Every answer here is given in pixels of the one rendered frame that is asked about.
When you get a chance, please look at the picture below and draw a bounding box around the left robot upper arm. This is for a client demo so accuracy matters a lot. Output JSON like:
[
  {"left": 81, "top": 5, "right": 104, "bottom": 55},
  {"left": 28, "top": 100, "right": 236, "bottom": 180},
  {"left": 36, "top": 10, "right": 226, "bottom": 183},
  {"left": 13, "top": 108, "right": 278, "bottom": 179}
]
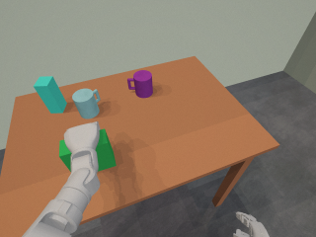
[{"left": 28, "top": 222, "right": 72, "bottom": 237}]

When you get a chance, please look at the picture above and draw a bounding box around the right robot hand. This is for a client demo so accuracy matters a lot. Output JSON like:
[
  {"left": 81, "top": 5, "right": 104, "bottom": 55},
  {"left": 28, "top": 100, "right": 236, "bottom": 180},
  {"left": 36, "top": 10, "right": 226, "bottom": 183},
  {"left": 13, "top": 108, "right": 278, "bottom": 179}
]
[{"left": 233, "top": 211, "right": 270, "bottom": 237}]

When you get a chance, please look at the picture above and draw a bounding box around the left robot forearm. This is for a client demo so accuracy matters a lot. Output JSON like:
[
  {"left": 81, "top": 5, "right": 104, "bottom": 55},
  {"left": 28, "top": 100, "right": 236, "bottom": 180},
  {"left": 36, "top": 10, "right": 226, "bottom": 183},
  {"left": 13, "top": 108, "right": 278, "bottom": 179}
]
[{"left": 22, "top": 147, "right": 101, "bottom": 237}]

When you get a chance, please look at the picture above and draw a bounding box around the sponge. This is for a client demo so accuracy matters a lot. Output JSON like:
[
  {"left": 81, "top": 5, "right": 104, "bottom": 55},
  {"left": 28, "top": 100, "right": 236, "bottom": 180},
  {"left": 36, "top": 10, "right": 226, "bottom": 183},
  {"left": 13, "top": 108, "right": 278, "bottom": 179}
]
[{"left": 59, "top": 129, "right": 117, "bottom": 172}]

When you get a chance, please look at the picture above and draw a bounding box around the table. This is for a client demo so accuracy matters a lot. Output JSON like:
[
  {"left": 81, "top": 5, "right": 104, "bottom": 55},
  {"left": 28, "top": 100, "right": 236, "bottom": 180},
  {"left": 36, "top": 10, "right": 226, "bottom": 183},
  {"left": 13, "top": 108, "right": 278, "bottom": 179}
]
[{"left": 0, "top": 56, "right": 279, "bottom": 237}]

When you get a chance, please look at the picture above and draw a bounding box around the left robot hand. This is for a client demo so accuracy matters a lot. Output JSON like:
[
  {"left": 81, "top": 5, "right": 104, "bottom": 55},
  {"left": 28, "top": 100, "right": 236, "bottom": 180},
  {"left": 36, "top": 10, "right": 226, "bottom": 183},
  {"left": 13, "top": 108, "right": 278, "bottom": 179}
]
[{"left": 63, "top": 121, "right": 101, "bottom": 153}]

